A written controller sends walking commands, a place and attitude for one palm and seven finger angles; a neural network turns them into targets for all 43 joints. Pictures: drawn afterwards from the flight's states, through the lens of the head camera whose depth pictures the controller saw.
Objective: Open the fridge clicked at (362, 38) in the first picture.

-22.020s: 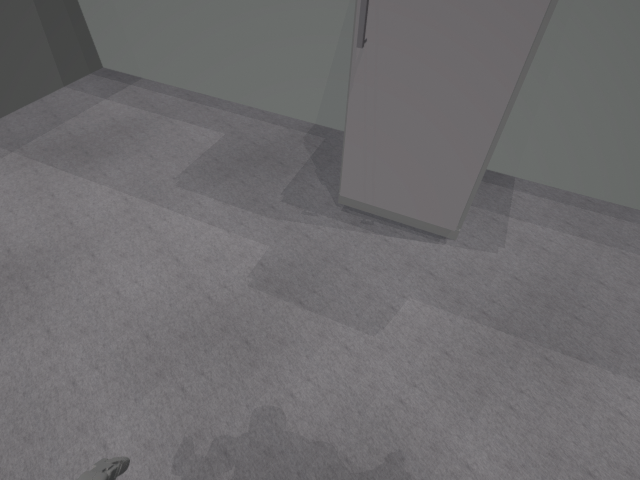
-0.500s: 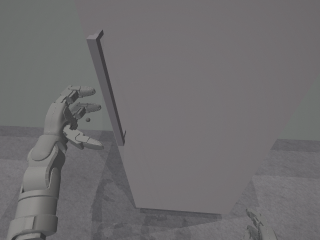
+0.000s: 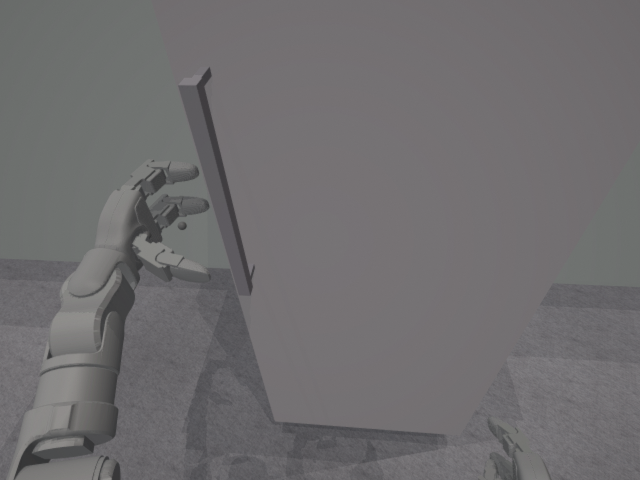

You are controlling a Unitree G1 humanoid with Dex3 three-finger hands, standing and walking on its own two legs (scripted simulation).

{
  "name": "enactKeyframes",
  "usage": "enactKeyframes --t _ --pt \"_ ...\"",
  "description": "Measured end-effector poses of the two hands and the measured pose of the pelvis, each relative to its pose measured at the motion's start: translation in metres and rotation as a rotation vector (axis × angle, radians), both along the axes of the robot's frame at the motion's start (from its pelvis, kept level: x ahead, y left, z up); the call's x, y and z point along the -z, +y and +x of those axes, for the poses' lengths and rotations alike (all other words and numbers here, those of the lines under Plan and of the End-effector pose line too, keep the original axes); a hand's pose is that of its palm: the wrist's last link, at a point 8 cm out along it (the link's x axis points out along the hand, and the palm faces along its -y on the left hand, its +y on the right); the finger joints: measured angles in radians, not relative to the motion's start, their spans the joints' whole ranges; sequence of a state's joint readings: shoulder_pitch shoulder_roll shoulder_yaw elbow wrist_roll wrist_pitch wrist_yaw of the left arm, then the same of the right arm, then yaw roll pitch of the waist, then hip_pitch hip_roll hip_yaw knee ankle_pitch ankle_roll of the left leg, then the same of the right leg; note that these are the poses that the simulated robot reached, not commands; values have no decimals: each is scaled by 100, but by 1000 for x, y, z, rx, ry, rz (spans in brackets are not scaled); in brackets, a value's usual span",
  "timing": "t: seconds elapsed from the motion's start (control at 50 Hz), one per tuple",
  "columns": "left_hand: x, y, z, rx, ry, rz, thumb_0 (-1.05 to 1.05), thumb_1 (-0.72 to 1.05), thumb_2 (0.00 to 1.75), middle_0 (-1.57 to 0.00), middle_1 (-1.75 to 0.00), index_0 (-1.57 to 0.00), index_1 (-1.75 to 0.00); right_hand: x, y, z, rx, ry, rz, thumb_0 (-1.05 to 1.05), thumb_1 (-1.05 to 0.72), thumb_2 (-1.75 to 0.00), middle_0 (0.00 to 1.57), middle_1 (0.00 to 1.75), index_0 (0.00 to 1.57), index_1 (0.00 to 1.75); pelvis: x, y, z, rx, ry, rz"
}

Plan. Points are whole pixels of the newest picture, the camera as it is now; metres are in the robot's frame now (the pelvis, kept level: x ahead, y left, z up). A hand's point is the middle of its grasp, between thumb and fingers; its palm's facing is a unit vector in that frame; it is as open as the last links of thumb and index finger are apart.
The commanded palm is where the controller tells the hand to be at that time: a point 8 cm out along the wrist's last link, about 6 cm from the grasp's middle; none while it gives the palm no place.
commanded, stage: feel for the door with the fingertips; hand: left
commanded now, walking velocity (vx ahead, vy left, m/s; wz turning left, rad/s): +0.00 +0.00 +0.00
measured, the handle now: (228, 201) +0.42 +0.15 +0.16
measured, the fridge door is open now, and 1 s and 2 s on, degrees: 0 0 0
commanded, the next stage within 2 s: slide the fingers in behind the handle in 0.70 s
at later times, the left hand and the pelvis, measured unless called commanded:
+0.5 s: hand (203, 230) +0.36 +0.17 +0.17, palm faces -0.01 -1.00 +0.00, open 14.0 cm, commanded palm +0.33 +0.22 +0.17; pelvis +0.00 +0.00 +0.00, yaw +0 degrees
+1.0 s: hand (212, 222) +0.37 +0.16 +0.17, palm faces -0.02 -1.00 +0.00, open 14.0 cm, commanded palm +0.34 +0.21 +0.17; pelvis +0.00 +0.00 +0.00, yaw -1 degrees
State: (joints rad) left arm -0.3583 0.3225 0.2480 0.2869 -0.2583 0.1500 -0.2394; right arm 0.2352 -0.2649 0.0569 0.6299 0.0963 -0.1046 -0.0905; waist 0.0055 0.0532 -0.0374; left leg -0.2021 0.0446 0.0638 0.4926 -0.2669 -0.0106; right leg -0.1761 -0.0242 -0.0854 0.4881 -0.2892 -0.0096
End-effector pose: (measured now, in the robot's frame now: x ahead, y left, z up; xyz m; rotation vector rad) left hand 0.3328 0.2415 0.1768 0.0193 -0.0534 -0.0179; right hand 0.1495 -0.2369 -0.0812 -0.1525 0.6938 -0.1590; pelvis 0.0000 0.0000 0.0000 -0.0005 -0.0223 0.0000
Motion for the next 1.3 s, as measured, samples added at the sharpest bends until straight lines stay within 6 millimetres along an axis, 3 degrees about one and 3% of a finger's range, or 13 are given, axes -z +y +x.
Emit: enactKeyframes --t 0.14,0.32,0.46,0.74,0.94,1.3 --pt "23 -22 -9 5 59 -31 -1 -50 30 -29 -120 -29 -119 -2 5 6 -7 -23 13 2 -90 -90 20 30 20 30 0 2 0 7 2 4" --pt "3 -23 -6 -27 -29 3 -1 -51 30 -29 -120 -30 -120 -5 9 12 -39 -20 1 1 -90 -90 20 30 20 30 0 -1 -2 -1 -14 0" --pt "10 -19 4 -12 56 -18 -1 -50 30 -30 -120 -30 -121 -2 6 7 -20 7 5 1 -90 -90 20 30 20 30 -1 -1 -2 -2 -4 2" --pt "7 -23 18 -15 28 -13 -1 -50 30 -32 -121 -30 -120 4 -5 -12 21 67 -9 1 -90 -90 20 30 20 30 -1 -1 -1 8 0 1" --pt "7 -25 17 -12 23 -13 -1 -50 30 -32 -122 -31 -120 6 -4 -17 23 83 -3 1 -90 -90 20 30 20 30 -2 0 -2 9 1 1" --pt "5 -44 3 -4 8 -21 -1 -51 30 -30 -120 -28 -119 -3 4 0 -10 27 14 1 -90 -90 20 30 20 30 -3 -1 -4 10 -16 2"
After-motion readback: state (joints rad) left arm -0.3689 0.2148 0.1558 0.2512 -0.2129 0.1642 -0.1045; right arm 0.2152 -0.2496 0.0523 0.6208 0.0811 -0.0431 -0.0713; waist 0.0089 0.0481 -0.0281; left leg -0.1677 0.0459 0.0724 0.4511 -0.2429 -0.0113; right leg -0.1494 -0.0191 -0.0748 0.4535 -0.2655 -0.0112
